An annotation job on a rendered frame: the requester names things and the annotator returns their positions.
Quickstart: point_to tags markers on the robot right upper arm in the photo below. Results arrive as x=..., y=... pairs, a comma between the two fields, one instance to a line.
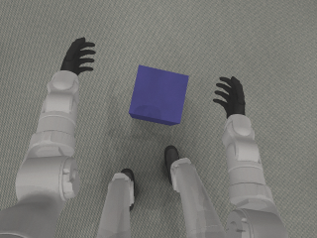
x=249, y=223

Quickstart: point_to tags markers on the carton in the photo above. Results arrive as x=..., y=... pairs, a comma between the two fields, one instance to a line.
x=158, y=95

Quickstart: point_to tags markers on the left robot hand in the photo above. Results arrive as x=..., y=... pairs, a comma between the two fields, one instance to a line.
x=72, y=59

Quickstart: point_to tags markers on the robot left upper arm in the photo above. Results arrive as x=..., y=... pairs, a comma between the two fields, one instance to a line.
x=44, y=185

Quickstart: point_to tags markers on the robot left thigh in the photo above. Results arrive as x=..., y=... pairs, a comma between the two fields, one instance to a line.
x=115, y=217

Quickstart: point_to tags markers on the right robot hand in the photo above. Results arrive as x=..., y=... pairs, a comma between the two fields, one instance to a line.
x=235, y=99

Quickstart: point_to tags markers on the robot right forearm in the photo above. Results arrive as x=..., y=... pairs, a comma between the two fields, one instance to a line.
x=246, y=174

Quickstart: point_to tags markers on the robot left forearm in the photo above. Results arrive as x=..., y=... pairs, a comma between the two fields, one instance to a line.
x=57, y=121

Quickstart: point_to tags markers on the robot left shin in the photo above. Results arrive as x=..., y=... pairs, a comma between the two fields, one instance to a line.
x=119, y=176

